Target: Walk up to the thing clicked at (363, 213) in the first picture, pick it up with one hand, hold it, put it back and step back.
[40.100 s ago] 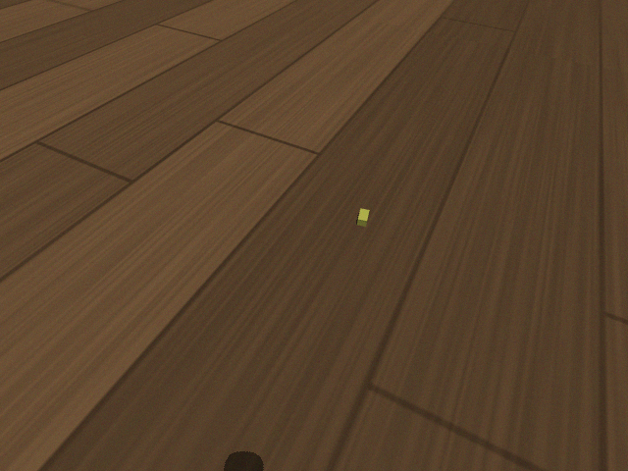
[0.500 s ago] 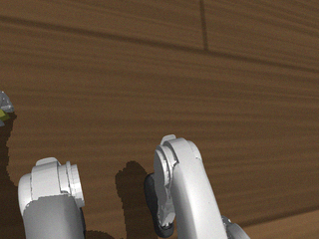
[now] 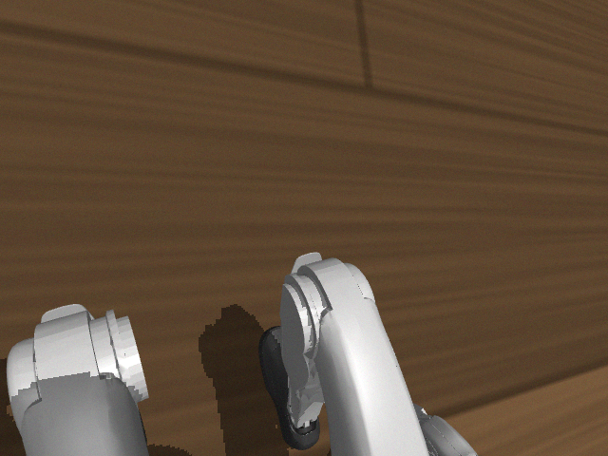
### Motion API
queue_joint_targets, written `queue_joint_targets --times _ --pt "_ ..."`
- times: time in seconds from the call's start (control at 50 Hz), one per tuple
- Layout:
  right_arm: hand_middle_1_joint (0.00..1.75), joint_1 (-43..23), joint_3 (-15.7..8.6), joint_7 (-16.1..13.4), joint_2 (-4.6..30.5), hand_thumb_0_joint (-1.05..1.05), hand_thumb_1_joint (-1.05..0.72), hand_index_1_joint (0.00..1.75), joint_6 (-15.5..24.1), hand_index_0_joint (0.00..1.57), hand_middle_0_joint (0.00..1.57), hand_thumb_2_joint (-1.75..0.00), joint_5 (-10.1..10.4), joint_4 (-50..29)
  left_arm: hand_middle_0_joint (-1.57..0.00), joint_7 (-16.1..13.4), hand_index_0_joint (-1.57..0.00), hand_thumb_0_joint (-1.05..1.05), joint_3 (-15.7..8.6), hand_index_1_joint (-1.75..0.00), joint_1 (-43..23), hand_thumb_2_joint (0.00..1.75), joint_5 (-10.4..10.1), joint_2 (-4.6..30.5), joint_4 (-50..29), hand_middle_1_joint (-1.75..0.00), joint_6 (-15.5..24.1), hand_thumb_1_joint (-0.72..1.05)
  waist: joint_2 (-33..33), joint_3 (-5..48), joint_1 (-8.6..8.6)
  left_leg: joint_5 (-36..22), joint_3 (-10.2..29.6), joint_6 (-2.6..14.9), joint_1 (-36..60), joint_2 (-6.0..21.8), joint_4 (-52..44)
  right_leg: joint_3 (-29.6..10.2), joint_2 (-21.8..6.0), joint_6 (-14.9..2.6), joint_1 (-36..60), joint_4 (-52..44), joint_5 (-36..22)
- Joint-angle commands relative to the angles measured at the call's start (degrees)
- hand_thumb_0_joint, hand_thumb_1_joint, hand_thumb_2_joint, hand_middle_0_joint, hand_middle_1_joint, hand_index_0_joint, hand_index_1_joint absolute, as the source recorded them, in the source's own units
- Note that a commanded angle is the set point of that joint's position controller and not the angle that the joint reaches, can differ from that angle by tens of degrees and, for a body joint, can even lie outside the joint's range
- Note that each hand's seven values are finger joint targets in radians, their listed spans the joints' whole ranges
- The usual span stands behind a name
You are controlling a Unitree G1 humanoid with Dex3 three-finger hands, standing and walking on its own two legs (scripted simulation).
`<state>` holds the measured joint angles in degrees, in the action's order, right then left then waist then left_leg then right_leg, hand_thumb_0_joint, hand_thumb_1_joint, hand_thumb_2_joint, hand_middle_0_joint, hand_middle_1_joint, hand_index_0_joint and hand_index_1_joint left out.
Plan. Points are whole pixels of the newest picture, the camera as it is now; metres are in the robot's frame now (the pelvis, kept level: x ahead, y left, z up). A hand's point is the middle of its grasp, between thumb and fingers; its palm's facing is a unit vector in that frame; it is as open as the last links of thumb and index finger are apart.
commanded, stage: rest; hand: left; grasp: from above
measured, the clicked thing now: out of the picture +0.42 +0.34 -0.27
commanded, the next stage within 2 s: open in 0.26 s
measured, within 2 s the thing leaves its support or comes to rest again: neither
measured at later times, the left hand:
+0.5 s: hand out of the picture +0.41 +0.32 -0.24, palm faces -0.46 -0.14 -0.88, open 5.5 cm
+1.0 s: hand out of the picture +0.42 +0.33 -0.24, palm faces -0.45 -0.15 -0.88, open 10.9 cm
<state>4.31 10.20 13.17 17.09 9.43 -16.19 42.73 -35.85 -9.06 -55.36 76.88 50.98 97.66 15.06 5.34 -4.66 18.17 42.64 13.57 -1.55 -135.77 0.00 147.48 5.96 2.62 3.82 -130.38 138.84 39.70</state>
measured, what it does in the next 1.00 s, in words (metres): stands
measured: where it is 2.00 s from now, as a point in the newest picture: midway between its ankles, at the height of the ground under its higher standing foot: (217, 442)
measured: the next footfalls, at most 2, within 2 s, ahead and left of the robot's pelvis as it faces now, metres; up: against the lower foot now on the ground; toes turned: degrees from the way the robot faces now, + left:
none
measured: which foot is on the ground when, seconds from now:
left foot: down 0.00-1.00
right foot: down 0.00-1.00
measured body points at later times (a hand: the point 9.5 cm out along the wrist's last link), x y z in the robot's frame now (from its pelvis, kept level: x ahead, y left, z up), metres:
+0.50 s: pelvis -0.01 +0.00 +0.00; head +0.25 +0.12 +0.35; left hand +0.43 +0.33 -0.19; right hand +0.06 -0.26 -0.07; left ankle +0.06 +0.13 -0.26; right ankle +0.10 -0.13 -0.26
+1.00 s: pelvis +0.00 +0.00 +0.00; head +0.26 +0.13 +0.34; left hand +0.44 +0.33 -0.19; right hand +0.06 -0.25 -0.07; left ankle +0.06 +0.13 -0.26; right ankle +0.10 -0.13 -0.26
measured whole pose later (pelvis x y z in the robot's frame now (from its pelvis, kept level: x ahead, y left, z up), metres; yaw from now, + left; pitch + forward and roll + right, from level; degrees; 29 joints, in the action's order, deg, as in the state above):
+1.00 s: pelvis +0.00 +0.00 +0.00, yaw -2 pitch +28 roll -14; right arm 3.3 13.8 16.1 18.7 13.4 -17.4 41.3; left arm -36.9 -8.6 -56.6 75.7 55.3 99.9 15.3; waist 6.7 -7.8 19.5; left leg 42.5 15.3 -1.0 -135.0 0.0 148.5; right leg 7.5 3.1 4.3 -128.5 138.0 39.0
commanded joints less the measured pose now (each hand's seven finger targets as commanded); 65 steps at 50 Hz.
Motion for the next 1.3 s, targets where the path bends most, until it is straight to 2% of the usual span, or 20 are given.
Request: queue_joint_targets --times 0.0,0.02,0.06,0.08,0.14,0.16,0.22,0.34,0.44,0.58,0.6,0.74,0.78,0.86,0.9,0.94,0.98,1.04,1.22,1.28 --pt "0.3 10.37 -4.73 -0.22 18.21 0.0 -0.9 0.3 0.46 0.2 0.2 -0.9 -0.06 0.54 -1.28 -2.65 -1.3 0.0 -0.76 -0.07 -15.26 0.15 -0.27 14.74 -5.6 -0.09 0.41 0.95 -26.81 37.59 1.97 -14.58 -7.2 1.82 30.04 1.05 -15.48 8.11 1.8 -4.85 19.51 -10.81 -16.48" --pt "0.3 10.94 -4.53 -0.22 18.47 0.0 -0.9 0.3 0.36 0.2 0.2 -0.9 -0.17 0.83 -1.28 -3.31 -1.3 0.0 -2.46 -0.08 -14.32 0.16 -0.56 16.32 -6.05 -0.1 0.57 0.95 -27.16 37.94 1.5 -15.21 -7.16 1.83 29.72 1.06 -15.65 8.05 1.79 -4.8 20.83 -11.06 -17.04" --pt "0.3 10.29 -4.05 -0.05 18.24 0.0 -0.9 0.3 0.51 0.2 0.2 -0.9 -0.57 0.88 -1.28 -3.66 -1.3 0.0 -1.96 -0.08 -13.78 0.17 -0.35 15.43 -3.61 -0.09 0.43 0.95 -25.35 36.62 1.95 -14.45 -7.11 2.01 28.27 1.14 -15.1 8.2 1.91 -4.68 20.42 -11.13 -16.65" --pt "0.3 9.43 -3.56 0.16 17.55 0.0 -0.9 0.3 0.86 0.2 0.2 -0.9 -0.3 -0.08 -1.27 -3.38 -1.29 0.0 1.23 -0.08 -16.17 0.15 -0.38 12.3 -4.55 -0.11 0.73 0.94 -26.59 35.46 2.78 -13.32 -7.12 1.99 27.86 1.12 -15.25 7.8 1.97 -4.82 19.51 -11.23 -15.81" --pt "0.3 9.94 -3.85 0.13 19.06 0.0 -0.9 0.3 1.2 0.2 0.2 -0.9 -0.32 0.45 -1.27 -3.85 -1.29 0.0 -1.22 -0.07 -14.91 0.15 -0.65 16.03 -3.42 -0.09 0.69 0.93 -25.68 35.73 2.36 -13.27 -6.61 1.98 28.36 1.17 -15.45 8.54 1.94 -4.7 19.68 -11.28 -15.5" --pt "0.3 9.35 -3.23 0.37 18.45 0.0 -0.9 0.3 1.45 0.2 0.2 -0.9 -0.49 -0.38 -1.27 -3.71 -1.29 0.0 0.94 -0.08 -15.51 0.14 -0.3 13.6 -2.83 -0.09 0.7 0.93 -26.52 35.22 2.97 -13.46 -6.63 1.84 28.61 1.15 -15.45 8.36 2.0 -4.81 19.6 -10.91 -15.74" --pt "0.3 9.9 -2.9 0.54 19.0 0.0 -0.9 0.3 1.56 0.2 0.2 -0.9 -0.72 0.28 -1.26 -4.46 -1.29 0.0 -0.78 -0.08 -14.34 0.14 -0.46 15.79 -0.53 -0.11 0.65 0.94 -24.77 34.23 3.19 -13.58 -6.27 1.99 27.54 1.29 -15.08 8.85 2.11 -4.58 19.9 -10.95 -16.07" --pt "0.3 8.77 -2.27 0.93 19.86 0.0 -0.9 0.3 2.45 0.2 0.2 -0.9 -0.91 -0.63 -1.26 -4.28 -1.28 0.0 1.12 -0.09 -15.11 0.16 -0.29 15.16 -0.54 -0.11 0.75 0.93 -24.63 33.38 3.59 -12.71 -5.94 2.0 27.56 1.4 -15.31 8.83 2.33 -4.54 20.44 -11.57 -15.31" --pt "0.3 8.09 -1.87 1.0 20.05 0.0 -0.89 0.3 3.04 0.2 0.2 -0.9 -0.98 -0.32 -0.89 -4.74 -0.91 0.0 1.07 -0.18 -15.85 0.18 -0.63 16.12 -0.16 -0.2 0.92 0.53 -24.85 32.17 3.69 -10.7 -5.68 2.01 26.49 1.47 -15.27 8.92 2.32 -4.55 19.47 -11.59 -13.76" --pt "0.3 7.55 -1.55 1.49 20.09 0.0 -0.89 0.3 3.71 0.2 0.2 -0.9 -0.93 -1.01 -0.74 -4.94 -0.74 0.0 2.3 -0.32 -16.6 0.37 -1.15 15.14 -2.43 -0.32 0.28 0.22 -26.3 33.51 3.18 -11.7 -5.43 1.76 28.03 1.56 -15.68 9.09 2.49 -4.58 19.52 -11.55 -14.67" --pt "0.3 8.62 -1.72 1.55 20.5 0.0 -0.89 0.3 3.63 0.2 0.2 -0.9 -1.17 -0.22 -0.71 -5.27 -0.71 0.0 0.19 -0.35 -14.77 0.4 -0.97 17.38 -0.66 -0.35 -0.08 0.19 -26.56 33.98 3.28 -12.45 -5.35 1.66 28.44 1.67 -15.66 9.28 2.4 -4.55 20.66 -11.52 -15.27" --pt "0.3 7.93 -1.76 2.21 20.71 0.0 -0.89 0.3 4.09 0.2 0.2 -0.9 -1.12 -0.84 -0.59 -4.01 -0.58 0.0 0.49 -0.47 -15.92 0.52 -1.06 16.73 -1.91 -0.46 -0.79 0.04 -27.66 32.27 4.14 -12.28 -5.27 1.56 28.35 1.64 -15.26 9.53 2.23 -4.54 19.3 -10.72 -15.38" --pt "0.3 8.41 -1.86 2.09 20.84 0.0 -0.89 0.3 3.85 0.2 0.2 -0.9 -0.93 -1.0 -0.56 -4.13 -0.55 0.0 -1.0 -0.5 -14.08 0.54 -1.47 18.1 -2.59 -0.49 -0.71 0.01 -27.99 34.28 2.95 -14.35 -5.09 1.42 29.58 1.57 -15.91 9.45 2.17 -4.6 20.86 -10.98 -16.96" --pt "0.3 8.98 -1.59 2.62 20.03 0.0 -0.89 0.3 3.91 0.2 0.2 -0.9 -1.27 -0.68 -0.49 -2.76 -0.49 0.0 0.54 -0.57 -14.27 0.6 -1.57 15.54 -1.78 -0.57 -0.44 -0.06 -27.8 33.03 4.46 -14.32 -5.11 1.42 29.77 1.63 -15.33 9.68 2.16 -4.52 20.43 -10.69 -17.09" --pt "0.3 8.51 -1.9 2.62 20.71 0.0 -0.89 0.3 4.13 0.2 0.2 -0.9 -0.94 -0.87 -0.46 -2.55 -0.46 0.0 0.72 -0.6 -15.13 0.63 -2.15 16.34 -2.72 -0.6 0.12 -0.09 -27.3 32.91 4.17 -13.8 -5.0 1.56 29.33 1.7 -15.14 9.44 2.09 -4.47 20.54 -10.97 -16.81" --pt "0.3 9.63 -1.8 2.36 20.72 0.0 -0.89 0.3 3.47 0.2 0.2 -0.9 -0.69 -0.74 -0.44 -3.07 -0.44 0.0 -1.25 -0.61 -13.57 0.65 -2.37 18.2 -4.31 -0.6 0.43 -0.11 -28.3 35.8 2.79 -16.08 -5.13 1.39 30.03 1.57 -15.91 9.47 2.2 -4.64 22.54 -11.31 -18.1" --pt "0.3 8.91 -1.89 2.61 20.13 0.0 -0.89 0.3 3.43 0.2 0.2 -0.9 -1.12 -1.07 -0.4 -2.32 -0.4 0.0 1.93 -0.66 -14.01 0.68 -1.62 14.15 -2.42 -0.66 0.51 -0.15 -27.11 33.27 4.44 -14.97 -5.25 1.55 28.93 1.73 -15.21 9.53 2.44 -4.54 20.96 -11.12 -17.57" --pt "0.3 9.68 -1.94 2.31 20.8 0.0 -0.89 0.3 3.12 0.2 0.2 -0.9 -0.64 -0.74 -0.37 -2.82 -0.37 0.0 -0.08 -0.69 -14.85 0.71 -2.08 17.18 -4.35 -0.69 1.13 -0.19 -28.13 34.93 3.63 -15.23 -5.08 1.47 30.02 1.61 -15.85 9.51 2.3 -4.72 21.73 -11.32 -17.47" --pt "0.3 8.04 -1.47 1.94 20.52 0.0 -0.89 0.3 3.14 0.2 0.2 -0.9 -0.7 -1.9 -0.28 -3.78 -0.28 0.0 1.72 -0.78 -15.29 0.78 -0.75 15.5 -1.9 -0.79 0.92 -0.27 -25.83 32.33 4.03 -12.02 -5.29 1.73 27.86 1.58 -15.69 9.38 2.38 -4.61 19.53 -11.53 -14.9" --pt "0.3 8.58 -1.64 1.95 20.83 0.0 -0.89 0.3 3.58 0.2 0.2 -0.9 -0.6 -1.38 -0.27 -3.89 -0.27 0.0 0.62 -0.79 -14.72 0.8 -0.84 16.9 -1.21 -0.79 0.52 -0.28 -25.52 31.34 4.09 -11.11 -5.01 1.69 27.7 1.63 -15.83 9.46 2.28 -4.53 19.04 -11.58 -13.94"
